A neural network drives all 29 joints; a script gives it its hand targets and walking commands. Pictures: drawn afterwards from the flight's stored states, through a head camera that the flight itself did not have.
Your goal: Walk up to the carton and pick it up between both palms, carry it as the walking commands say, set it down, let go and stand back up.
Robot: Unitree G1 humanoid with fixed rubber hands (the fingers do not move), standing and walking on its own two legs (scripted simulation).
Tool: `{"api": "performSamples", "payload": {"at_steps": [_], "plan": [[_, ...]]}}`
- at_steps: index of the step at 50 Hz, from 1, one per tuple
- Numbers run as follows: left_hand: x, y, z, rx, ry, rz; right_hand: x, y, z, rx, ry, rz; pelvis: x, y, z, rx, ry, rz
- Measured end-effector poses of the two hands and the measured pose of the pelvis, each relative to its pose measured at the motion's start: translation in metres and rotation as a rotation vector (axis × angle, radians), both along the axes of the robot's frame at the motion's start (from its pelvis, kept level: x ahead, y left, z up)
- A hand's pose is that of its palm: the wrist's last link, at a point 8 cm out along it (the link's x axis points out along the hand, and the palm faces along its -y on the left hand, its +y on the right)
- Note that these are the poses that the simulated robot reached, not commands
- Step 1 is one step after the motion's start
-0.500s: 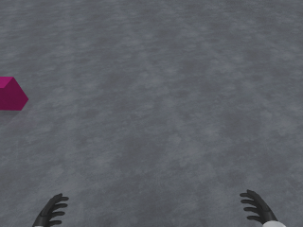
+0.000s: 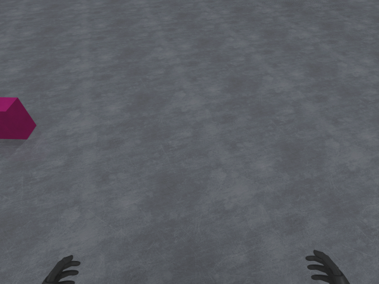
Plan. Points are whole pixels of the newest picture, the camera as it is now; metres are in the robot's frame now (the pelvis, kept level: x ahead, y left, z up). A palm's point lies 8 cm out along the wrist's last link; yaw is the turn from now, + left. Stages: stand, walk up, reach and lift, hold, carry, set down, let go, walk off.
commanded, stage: stand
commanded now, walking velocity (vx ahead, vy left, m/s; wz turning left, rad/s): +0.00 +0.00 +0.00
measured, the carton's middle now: (1, 118) +1.28 +1.33 -0.64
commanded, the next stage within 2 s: walk up in 0.70 s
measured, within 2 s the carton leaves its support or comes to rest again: neither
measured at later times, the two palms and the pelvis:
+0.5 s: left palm out of the picture +0.11 +0.31 -0.09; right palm out of the picture +0.11 -0.31 -0.09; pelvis +0.00 +0.00 +0.00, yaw +0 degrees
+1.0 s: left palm out of the picture +0.09 +0.29 -0.10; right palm out of the picture +0.08 -0.32 -0.11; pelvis -0.01 -0.01 +0.00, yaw +5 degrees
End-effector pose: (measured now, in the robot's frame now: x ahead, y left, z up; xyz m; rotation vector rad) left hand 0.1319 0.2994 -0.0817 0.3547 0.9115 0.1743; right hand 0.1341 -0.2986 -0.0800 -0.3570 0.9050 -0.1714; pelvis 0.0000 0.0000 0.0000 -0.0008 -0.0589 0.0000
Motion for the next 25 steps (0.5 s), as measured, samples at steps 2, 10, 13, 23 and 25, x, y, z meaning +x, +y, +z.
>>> {"api": "performSamples", "payload": {"at_steps": [2, 10, 13, 23, 25], "plan": [[-0.002, 0.001, -0.001, 0.001, 0.01, 0.004, -0.002, -0.001, -0.001, -0.001, 0.01, -0.004, 0.0, 0.0, 0.0, 0.0, 0.0, 0.0], [-0.011, 0.003, -0.004, 0.003, 0.046, 0.02, -0.011, -0.004, -0.005, -0.002, 0.047, -0.021, -0.001, 0.0, 0.002, 0.0, 0.0, 0.0], [-0.014, 0.004, -0.005, 0.004, 0.059, 0.027, -0.014, -0.005, -0.006, -0.003, 0.06, -0.027, -0.001, 0.0, 0.003, 0.0, 0.0, 0.001], [-0.023, 0.006, -0.009, 0.007, 0.099, 0.048, -0.024, -0.007, -0.01, -0.004, 0.102, -0.049, -0.001, -0.001, 0.004, 0.001, 0.001, 0.001], [-0.025, 0.006, -0.009, 0.007, 0.106, 0.052, -0.026, -0.008, -0.011, -0.004, 0.109, -0.053, -0.001, -0.001, 0.005, 0.001, 0.001, 0.001]]}}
